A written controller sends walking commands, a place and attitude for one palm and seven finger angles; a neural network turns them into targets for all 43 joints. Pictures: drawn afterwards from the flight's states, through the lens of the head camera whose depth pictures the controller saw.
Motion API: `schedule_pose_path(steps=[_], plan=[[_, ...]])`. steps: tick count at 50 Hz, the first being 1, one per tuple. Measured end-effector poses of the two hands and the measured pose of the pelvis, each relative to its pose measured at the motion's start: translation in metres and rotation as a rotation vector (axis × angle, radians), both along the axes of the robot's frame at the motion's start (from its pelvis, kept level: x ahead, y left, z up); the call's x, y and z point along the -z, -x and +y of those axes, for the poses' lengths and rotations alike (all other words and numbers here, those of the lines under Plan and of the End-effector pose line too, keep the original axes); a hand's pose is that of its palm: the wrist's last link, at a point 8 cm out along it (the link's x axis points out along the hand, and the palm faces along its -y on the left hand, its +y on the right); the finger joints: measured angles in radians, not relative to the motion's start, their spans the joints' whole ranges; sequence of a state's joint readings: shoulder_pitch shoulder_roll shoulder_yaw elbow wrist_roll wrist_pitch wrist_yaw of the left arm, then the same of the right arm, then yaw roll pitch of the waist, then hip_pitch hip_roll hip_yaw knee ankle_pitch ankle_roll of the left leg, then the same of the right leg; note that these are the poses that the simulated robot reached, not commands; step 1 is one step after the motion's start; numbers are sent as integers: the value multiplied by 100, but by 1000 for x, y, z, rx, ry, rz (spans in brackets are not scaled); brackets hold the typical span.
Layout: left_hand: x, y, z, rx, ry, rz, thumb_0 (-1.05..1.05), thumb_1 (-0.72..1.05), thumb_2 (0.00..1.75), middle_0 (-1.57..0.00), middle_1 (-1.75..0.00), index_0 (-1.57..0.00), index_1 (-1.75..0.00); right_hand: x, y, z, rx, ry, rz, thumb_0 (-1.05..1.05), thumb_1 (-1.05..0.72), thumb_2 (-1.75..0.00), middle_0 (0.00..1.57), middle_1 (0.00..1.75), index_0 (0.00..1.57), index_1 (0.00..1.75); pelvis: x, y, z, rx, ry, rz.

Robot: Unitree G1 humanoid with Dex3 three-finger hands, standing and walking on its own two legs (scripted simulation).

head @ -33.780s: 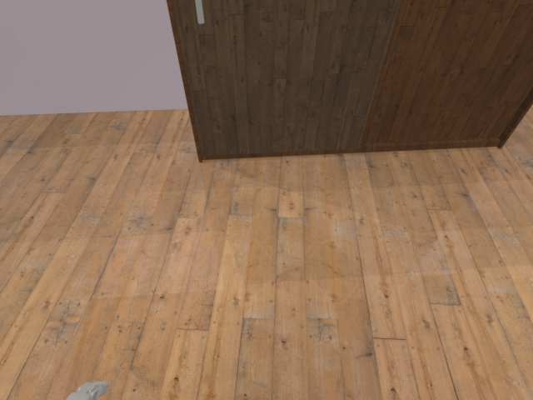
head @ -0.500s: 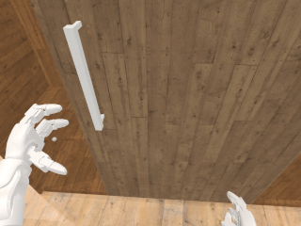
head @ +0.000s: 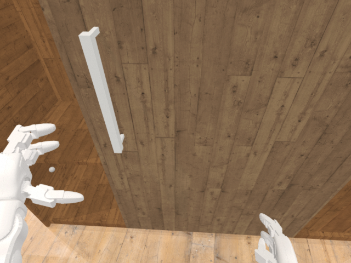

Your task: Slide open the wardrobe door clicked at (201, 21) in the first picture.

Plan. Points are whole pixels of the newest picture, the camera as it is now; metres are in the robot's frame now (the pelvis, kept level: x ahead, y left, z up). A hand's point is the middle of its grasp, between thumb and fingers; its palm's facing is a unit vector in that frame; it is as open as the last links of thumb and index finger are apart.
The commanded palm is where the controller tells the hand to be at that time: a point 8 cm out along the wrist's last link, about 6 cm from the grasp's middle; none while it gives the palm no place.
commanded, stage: draw the hand back to the body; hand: left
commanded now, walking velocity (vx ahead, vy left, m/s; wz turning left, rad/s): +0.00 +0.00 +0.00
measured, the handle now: (108, 99) +0.44 +0.24 +0.17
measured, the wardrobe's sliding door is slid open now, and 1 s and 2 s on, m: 0.46 0.46 0.46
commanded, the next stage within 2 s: step back with the hand held close in 0.94 s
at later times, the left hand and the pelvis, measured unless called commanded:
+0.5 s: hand (50, 170) +0.22 +0.27 +0.16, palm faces +0.43 -0.83 -0.35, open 9.3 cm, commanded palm +0.16 +0.30 +0.18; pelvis +0.02 +0.01 +0.01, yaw -1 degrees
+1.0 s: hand (47, 172) +0.21 +0.26 +0.17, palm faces +0.44 -0.83 -0.35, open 7.4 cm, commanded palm +0.16 +0.30 +0.18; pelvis +0.02 +0.01 +0.01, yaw -1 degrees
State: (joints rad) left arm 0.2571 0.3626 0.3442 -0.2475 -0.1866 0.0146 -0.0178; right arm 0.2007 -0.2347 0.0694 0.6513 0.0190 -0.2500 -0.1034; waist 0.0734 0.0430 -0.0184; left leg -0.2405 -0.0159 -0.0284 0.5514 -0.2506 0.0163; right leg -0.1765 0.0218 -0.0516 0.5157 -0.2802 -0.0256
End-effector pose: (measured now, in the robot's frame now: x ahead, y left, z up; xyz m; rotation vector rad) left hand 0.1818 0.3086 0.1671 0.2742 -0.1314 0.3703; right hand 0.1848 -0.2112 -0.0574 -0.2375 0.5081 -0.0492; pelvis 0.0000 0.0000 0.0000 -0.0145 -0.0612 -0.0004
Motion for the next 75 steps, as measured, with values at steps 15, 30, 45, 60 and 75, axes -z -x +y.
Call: schedule_pose_path(steps=[15, 30, 45, 60, 75], plan=[[-6, 10, -2, -87, -106, -4, 0, 12, 52, -23, -75, -24, -75, 12, 0, 4, 15, 0, 134, 2, -90, -90, 21, 30, 21, 30, -8, -14, 6, 11, -9, -25], [-13, 11, -8, -59, -134, -7, 1, 66, 79, -21, -44, -22, -44, 2, -16, -1, 33, 7, 113, 2, -90, -90, 21, 30, 20, 30, -10, -24, 7, 20, -8, -25], [-14, 14, -8, -72, -129, -8, 1, 88, 89, -21, -30, -21, -31, 4, -15, 5, 20, -3, 128, 2, -90, -90, 21, 30, 21, 30, -10, -23, 6, 16, -8, -31], [-28, 17, 4, -79, -205, -61, 2, 89, 90, -21, -30, -21, -30, 2, -2, -5, 55, 14, 161, 2, -90, -90, 21, 30, 21, 30, -10, -11, 8, 11, 8, 12], [-14, 48, 19, 0, -264, -12, 1, 89, 90, -21, -30, -21, -30, 3, 52, -5, 154, 60, 214, 2, -91, -90, 21, 30, 20, 30, -5, 27, 29, 19, 11, 59]])
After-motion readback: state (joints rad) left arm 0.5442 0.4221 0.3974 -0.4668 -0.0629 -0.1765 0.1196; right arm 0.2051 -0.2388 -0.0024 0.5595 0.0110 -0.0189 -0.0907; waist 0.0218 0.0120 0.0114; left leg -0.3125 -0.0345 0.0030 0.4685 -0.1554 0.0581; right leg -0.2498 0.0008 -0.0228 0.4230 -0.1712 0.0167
